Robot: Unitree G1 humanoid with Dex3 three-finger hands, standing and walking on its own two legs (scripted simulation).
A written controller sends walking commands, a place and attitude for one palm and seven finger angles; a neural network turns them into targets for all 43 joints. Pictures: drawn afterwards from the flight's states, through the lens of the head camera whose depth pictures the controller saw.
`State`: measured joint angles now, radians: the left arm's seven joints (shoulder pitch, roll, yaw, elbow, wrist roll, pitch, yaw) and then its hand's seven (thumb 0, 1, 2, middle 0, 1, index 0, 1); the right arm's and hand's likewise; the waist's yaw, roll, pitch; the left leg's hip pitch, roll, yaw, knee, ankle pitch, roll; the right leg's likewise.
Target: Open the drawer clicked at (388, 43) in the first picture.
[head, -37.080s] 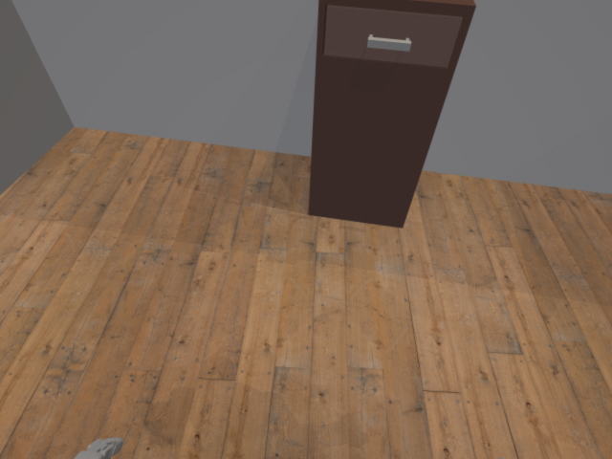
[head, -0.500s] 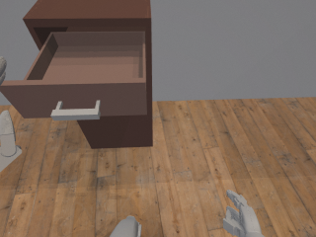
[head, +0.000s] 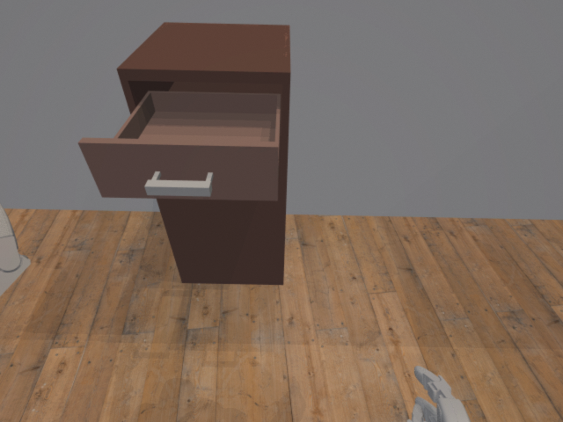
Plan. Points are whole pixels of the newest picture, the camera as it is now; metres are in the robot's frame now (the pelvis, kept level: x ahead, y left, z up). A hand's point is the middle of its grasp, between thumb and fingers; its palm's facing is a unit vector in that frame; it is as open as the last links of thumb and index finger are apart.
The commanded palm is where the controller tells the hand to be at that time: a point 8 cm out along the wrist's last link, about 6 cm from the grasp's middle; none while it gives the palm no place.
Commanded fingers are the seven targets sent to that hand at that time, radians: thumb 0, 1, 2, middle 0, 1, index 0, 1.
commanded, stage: stop stepping back and stand still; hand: left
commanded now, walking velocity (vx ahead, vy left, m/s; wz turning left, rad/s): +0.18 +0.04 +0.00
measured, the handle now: (181, 182) +0.55 +0.23 +0.05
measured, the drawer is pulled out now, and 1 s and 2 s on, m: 0.30 0.30 0.30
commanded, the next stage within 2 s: let the arm hang, fingers relaxed in 0.96 s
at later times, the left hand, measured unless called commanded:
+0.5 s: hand (38, 286) +0.17 +0.22 +0.24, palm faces +0.48 -0.72 -0.51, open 7.4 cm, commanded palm +0.11 +0.26 +0.24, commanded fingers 0.00 0.90 0.90 -0.20 -0.30 -0.20 -0.30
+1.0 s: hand (81, 268) +0.20 +0.20 +0.22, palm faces +0.40 -0.77 -0.49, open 7.4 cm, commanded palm +0.13 +0.25 +0.24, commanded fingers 0.00 0.90 0.90 -0.20 -0.30 -0.20 -0.30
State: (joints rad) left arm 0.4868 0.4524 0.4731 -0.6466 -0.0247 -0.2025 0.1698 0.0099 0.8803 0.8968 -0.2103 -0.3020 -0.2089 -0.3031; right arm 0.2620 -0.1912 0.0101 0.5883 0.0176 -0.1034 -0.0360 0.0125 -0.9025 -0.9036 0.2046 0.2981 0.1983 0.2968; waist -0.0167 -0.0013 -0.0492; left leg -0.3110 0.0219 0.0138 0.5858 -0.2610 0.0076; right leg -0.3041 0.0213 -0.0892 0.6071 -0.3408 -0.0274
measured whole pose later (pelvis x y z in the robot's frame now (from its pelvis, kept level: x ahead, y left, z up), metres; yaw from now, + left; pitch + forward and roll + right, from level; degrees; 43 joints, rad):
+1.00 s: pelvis -0.01 -0.03 +0.01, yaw -1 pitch +0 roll +0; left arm 0.55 0.42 0.46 -0.63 -0.06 -0.20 0.16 0.01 0.88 0.90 -0.21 -0.30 -0.21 -0.30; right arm 0.16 -0.21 -0.01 0.59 0.03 -0.07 -0.03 0.01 -0.90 -0.90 0.20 0.30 0.20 0.30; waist -0.02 0.03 0.02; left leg -0.24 0.05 0.03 0.50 -0.25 -0.02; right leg -0.22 0.06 -0.09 0.45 -0.24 -0.08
